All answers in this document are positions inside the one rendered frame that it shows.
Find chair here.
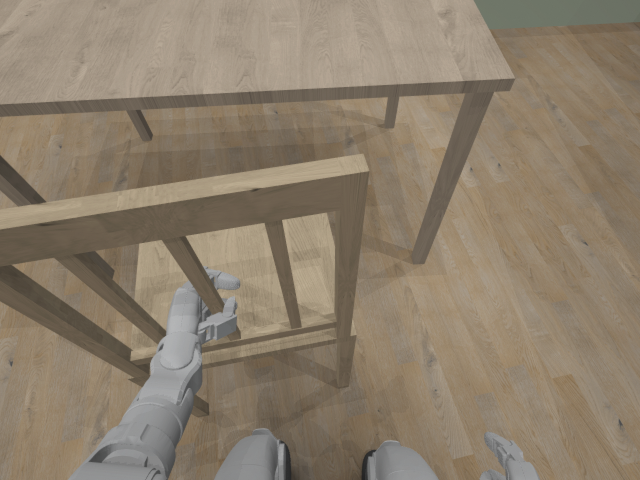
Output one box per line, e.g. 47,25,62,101
0,154,369,418

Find robot left hand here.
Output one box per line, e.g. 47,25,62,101
166,266,240,345

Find robot left shin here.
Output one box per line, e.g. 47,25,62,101
252,428,277,440

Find left robot forearm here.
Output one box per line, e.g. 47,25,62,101
68,332,202,480

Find robot shin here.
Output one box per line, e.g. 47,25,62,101
375,440,401,452
252,428,277,440

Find table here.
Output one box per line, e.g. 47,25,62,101
0,0,515,279

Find robot right shin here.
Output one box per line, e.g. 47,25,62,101
375,440,401,452

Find robot right hand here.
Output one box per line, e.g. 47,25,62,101
479,432,540,480

